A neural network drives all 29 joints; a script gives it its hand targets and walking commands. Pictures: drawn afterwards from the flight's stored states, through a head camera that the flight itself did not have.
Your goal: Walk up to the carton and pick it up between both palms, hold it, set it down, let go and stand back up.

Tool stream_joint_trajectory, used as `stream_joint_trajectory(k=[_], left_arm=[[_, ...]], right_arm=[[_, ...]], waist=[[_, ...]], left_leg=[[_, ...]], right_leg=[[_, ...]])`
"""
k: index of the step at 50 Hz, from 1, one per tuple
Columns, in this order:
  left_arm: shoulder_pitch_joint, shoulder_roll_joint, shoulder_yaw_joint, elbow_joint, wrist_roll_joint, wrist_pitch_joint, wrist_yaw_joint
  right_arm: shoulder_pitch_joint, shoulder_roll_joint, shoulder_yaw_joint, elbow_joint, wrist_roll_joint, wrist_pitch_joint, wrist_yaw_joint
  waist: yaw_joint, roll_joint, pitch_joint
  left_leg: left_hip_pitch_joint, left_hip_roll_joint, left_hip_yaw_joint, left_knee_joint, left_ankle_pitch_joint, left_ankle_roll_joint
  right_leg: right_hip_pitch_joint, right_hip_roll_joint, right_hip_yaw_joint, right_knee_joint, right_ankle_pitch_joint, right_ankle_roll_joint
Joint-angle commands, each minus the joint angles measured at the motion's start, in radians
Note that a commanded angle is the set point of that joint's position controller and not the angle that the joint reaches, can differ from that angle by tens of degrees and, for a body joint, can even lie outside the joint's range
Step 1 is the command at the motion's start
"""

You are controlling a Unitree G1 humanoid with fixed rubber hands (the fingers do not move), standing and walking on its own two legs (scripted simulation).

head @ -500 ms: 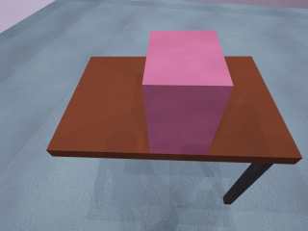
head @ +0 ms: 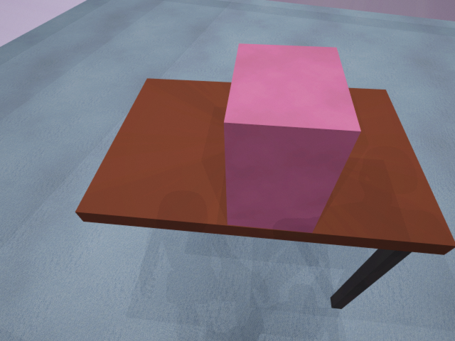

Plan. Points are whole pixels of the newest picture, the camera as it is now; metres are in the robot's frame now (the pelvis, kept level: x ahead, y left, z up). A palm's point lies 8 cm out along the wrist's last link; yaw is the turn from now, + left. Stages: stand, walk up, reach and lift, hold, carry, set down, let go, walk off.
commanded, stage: walk up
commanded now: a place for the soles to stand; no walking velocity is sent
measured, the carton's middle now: (277, 143) +0.48 -0.07 +0.07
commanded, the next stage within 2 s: reach and lift in 0.30 s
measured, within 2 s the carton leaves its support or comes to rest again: neither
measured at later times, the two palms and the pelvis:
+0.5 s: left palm out of the picture +0.13 +0.28 -0.13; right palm out of the picture +0.13 -0.24 -0.14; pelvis -0.04 +0.00 -0.03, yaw +1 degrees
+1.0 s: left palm out of the picture +0.12 +0.25 -0.07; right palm out of the picture +0.12 -0.21 -0.08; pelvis -0.03 +0.00 +0.00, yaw +0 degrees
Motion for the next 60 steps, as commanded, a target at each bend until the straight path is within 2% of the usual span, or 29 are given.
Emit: stream_joint_trajectory(k=[1,15,16,17,18,19,20,21,22,23,24,25,27,28,30,33,35,38,40,42,47,50,54,60], left_arm=[[0.03,0.152,0.029,-0.041,0.0,-0.009,0.005],[0.048,0.161,0.025,-0.029,-0.002,-0.005,0.004],[-0.624,0.271,0.059,-0.522,-0.037,0.171,0.017],[-0.481,0.251,0.057,-0.534,-0.041,0.278,0.044],[-0.476,0.237,0.066,-0.576,-0.034,0.332,0.046],[-0.401,0.193,0.057,-0.576,-0.031,0.38,0.038],[-0.342,0.181,0.072,-0.619,-0.01,0.422,0.033],[-0.271,0.167,0.085,-0.65,0.013,0.462,0.027],[-0.19,0.15,0.099,-0.666,0.025,0.497,0.017],[-0.104,0.129,0.108,-0.667,0.034,0.525,0.008],[-0.017,0.106,0.127,-0.675,0.047,0.548,-0.001],[0.052,0.091,0.145,-0.683,0.055,0.565,-0.01],[0.127,0.075,0.167,-0.706,0.063,0.58,-0.018],[0.134,0.074,0.171,-0.711,0.069,0.58,-0.018],[0.095,0.081,0.176,-0.71,0.076,0.561,-0.011],[-0.004,0.091,0.173,-0.725,0.082,0.506,0.01],[-0.07,0.096,0.167,-0.751,0.078,0.462,0.017],[-0.135,0.084,0.149,-0.82,0.05,0.391,0.03],[-0.145,0.067,0.128,-0.858,0.023,0.346,0.041],[-0.128,0.058,0.109,-0.875,-0.001,0.313,0.048],[-0.022,0.055,0.077,-0.855,-0.043,0.298,0.038],[0.033,0.051,0.077,-0.824,-0.047,0.309,0.034],[0.047,0.032,0.081,-0.787,-0.04,0.304,0.034],[-0.014,0.011,0.06,-0.821,-0.046,0.229,0.049]], right_arm=[[0.043,-0.151,-0.03,-0.053,0.001,-0.014,-0.006],[0.046,-0.161,-0.031,-0.063,0.003,-0.015,-0.006],[-0.621,-0.065,-0.204,-0.196,-0.111,-0.07,0.028],[-0.506,-0.109,-0.222,-0.151,-0.143,-0.051,0.06],[-0.513,-0.102,-0.22,-0.189,-0.141,-0.034,0.081],[-0.465,-0.081,-0.208,-0.181,-0.132,-0.012,0.095],[-0.396,-0.092,-0.19,-0.18,-0.114,0.0,0.101],[-0.327,-0.111,-0.175,-0.171,-0.08,0.007,0.1],[-0.273,-0.128,-0.149,-0.169,-0.037,0.013,0.096],[-0.222,-0.138,-0.125,-0.155,0.0,0.017,0.087],[-0.173,-0.148,-0.105,-0.159,0.038,0.023,0.08],[-0.142,-0.159,-0.09,-0.178,0.064,0.029,0.073],[-0.126,-0.183,-0.082,-0.218,0.079,0.041,0.059],[-0.141,-0.179,-0.082,-0.24,0.076,0.044,0.051],[-0.186,-0.138,-0.076,-0.302,0.048,0.041,0.034],[-0.235,-0.076,-0.095,-0.411,-0.002,0.027,0.038],[-0.232,-0.033,-0.102,-0.473,-0.022,0.022,0.05],[-0.192,0.002,-0.119,-0.53,-0.035,-0.001,0.067],[-0.163,0.005,-0.137,-0.545,-0.039,-0.025,0.075],[-0.136,0.005,-0.152,-0.543,-0.041,-0.046,0.075],[-0.078,0.006,-0.169,-0.537,-0.045,-0.067,0.047],[-0.073,-0.003,-0.168,-0.551,-0.044,-0.061,0.036],[-0.09,-0.006,-0.161,-0.583,-0.042,-0.05,0.035],[-0.098,0.006,-0.162,-0.642,-0.028,-0.062,0.053]], waist=[[0.004,0.023,-0.031],[0.003,0.025,-0.017],[-0.081,0.032,-0.115],[-0.071,0.033,-0.039],[-0.066,0.01,-0.083],[-0.054,-0.01,-0.166],[-0.033,0.014,-0.239],[-0.022,0.062,-0.289],[-0.016,0.079,-0.316],[-0.02,0.078,-0.319],[-0.011,0.076,-0.317],[-0.007,0.061,-0.297],[-0.004,0.009,-0.211],[0.001,-0.013,-0.152],[0.021,-0.06,-0.03],[0.039,-0.053,0.055],[0.043,-0.039,0.033],[0.037,0.012,-0.057],[0.024,0.053,-0.112],[0.011,0.07,-0.147],[-0.01,0.017,-0.112],[0.004,-0.006,-0.06],[0.029,-0.01,0.0],[0.033,-0.006,-0.007]], left_leg=[[-0.175,0.041,-0.047,-0.118,0.225,0.109],[-0.216,0.027,-0.082,-0.124,0.184,0.113],[-0.497,0.016,0.133,0.027,-0.011,0.025],[-0.653,0.023,0.174,0.006,-0.183,0.027],[-0.69,0.023,0.194,0.007,-0.165,0.037],[-0.641,0.015,0.203,0.036,-0.089,0.035],[-0.565,0.018,0.199,0.054,-0.022,0.023],[-0.49,0.019,0.191,0.072,0.045,0.008],[-0.422,0.015,0.189,0.092,0.133,-0.005],[-0.352,0.007,0.191,0.096,0.245,-0.016],[-0.282,0.001,0.189,0.078,0.329,-0.025],[-0.234,-0.007,0.189,0.05,0.37,-0.03],[-0.187,-0.024,0.197,-0.024,0.373,-0.022],[-0.203,-0.034,0.204,-0.052,0.326,-0.014],[-0.26,-0.049,0.219,-0.088,0.195,0.015],[-0.327,-0.04,0.234,-0.126,0.066,0.047],[-0.357,-0.03,0.246,-0.135,0.02,0.057],[-0.392,-0.004,0.24,-0.154,-0.032,0.069],[-0.423,0.016,0.226,-0.174,-0.063,0.075],[-0.434,0.026,0.218,-0.187,-0.07,0.078],[-0.338,0.005,0.222,-0.202,0.028,0.066],[-0.305,-0.008,0.223,-0.239,0.062,0.062],[-0.296,-0.014,0.225,-0.291,0.081,0.057],[-0.234,-0.019,0.231,-0.318,0.124,0.051]], right_leg=[[0.169,-0.119,0.153,-0.127,0.024,-0.019],[0.165,-0.129,0.141,-0.14,-0.061,-0.011],[0.057,-0.005,0.144,0.125,-0.172,-0.004],[0.147,-0.011,0.147,0.166,-0.218,0.002],[0.196,-0.01,0.154,0.174,-0.193,0.006],[0.231,-0.023,0.17,0.176,-0.125,0.015],[0.213,-0.028,0.179,0.171,-0.041,0.015],[0.203,-0.02,0.174,0.172,0.012,0.006],[0.214,-0.008,0.154,0.172,0.081,-0.003],[0.238,0.011,0.131,0.165,0.186,-0.001],[0.275,0.03,0.117,0.147,0.259,0.002],[0.321,0.04,0.114,0.108,0.304,0.0],[0.388,0.05,0.126,0.025,0.328,0.002],[0.4,0.047,0.141,-0.008,0.292,0.004],[0.368,0.024,0.187,-0.071,0.127,0.011],[0.307,0.011,0.216,-0.115,-0.116,0.015],[0.311,0.0,0.236,-0.12,-0.177,0.027],[0.359,0.002,0.241,-0.085,-0.153,0.035],[0.411,0.016,0.227,-0.045,-0.078,0.035],[0.452,0.027,0.214,-0.02,-0.01,0.034],[0.425,0.029,0.204,-0.08,0.023,0.034],[0.431,0.042,0.189,-0.114,0.023,0.037],[0.454,0.062,0.173,-0.144,0.022,0.04],[0.431,0.066,0.176,-0.181,0.052,0.037]])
